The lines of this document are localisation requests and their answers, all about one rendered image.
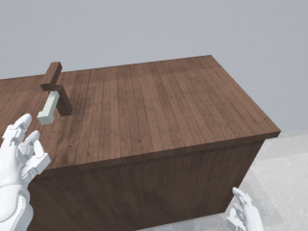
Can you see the right robot hand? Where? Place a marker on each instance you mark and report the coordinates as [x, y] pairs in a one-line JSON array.
[[250, 219]]

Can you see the tap lever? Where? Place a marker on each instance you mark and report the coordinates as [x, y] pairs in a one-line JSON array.
[[46, 115]]

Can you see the left robot forearm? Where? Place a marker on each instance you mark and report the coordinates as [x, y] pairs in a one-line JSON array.
[[15, 211]]

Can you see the counter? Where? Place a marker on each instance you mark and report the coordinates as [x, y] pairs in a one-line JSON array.
[[136, 146]]

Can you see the left robot hand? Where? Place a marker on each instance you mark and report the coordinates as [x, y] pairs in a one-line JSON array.
[[18, 164]]

